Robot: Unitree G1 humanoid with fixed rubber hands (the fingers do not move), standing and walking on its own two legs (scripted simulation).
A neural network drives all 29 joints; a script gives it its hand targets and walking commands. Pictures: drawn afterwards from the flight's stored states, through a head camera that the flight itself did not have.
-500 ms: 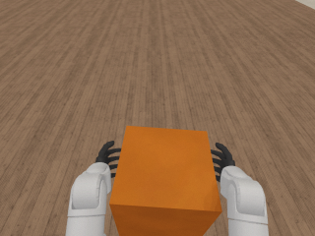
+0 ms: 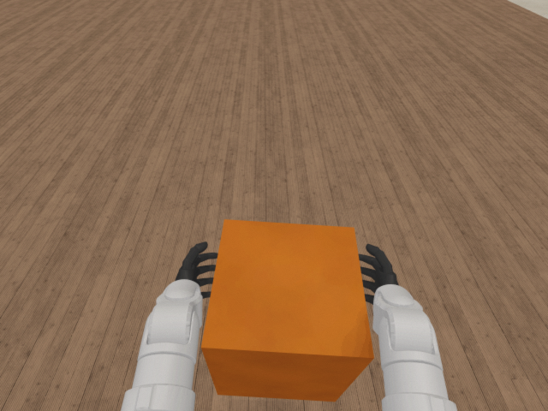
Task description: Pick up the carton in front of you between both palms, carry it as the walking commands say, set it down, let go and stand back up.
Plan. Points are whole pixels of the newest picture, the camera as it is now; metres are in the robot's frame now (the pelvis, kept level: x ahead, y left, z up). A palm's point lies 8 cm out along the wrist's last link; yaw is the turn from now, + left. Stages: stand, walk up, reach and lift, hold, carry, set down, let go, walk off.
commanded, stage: carry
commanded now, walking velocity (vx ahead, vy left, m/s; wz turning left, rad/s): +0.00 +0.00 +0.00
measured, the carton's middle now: (282, 315) +0.30 +0.00 -0.04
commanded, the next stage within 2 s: hold in 0.66 s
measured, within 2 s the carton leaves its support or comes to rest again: neither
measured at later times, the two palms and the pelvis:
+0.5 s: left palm (185, 299) +0.27 +0.15 +0.04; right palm (389, 303) +0.27 -0.15 +0.04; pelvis -0.01 +0.00 +0.00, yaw +0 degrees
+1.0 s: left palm (184, 319) +0.24 +0.14 +0.04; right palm (397, 322) +0.24 -0.15 +0.04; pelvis -0.05 -0.01 +0.00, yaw +0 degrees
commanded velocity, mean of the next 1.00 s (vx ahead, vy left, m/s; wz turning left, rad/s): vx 0.00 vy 0.00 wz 0.00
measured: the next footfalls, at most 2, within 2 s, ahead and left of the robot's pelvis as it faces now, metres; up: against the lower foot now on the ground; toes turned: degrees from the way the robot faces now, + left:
none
